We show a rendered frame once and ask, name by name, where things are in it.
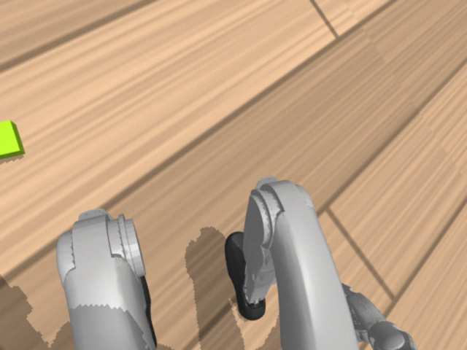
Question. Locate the small box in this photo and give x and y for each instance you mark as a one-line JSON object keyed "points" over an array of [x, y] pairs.
{"points": [[10, 142]]}

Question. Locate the right robot hand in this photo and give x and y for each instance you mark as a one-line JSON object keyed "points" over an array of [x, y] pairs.
{"points": [[363, 312]]}

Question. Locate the left robot foot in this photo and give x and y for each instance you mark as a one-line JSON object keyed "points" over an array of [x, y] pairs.
{"points": [[148, 302]]}

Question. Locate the right robot arm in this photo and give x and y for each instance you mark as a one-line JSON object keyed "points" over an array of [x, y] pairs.
{"points": [[387, 336]]}

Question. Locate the right robot foot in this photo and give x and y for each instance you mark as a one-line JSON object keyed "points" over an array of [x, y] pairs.
{"points": [[236, 267]]}

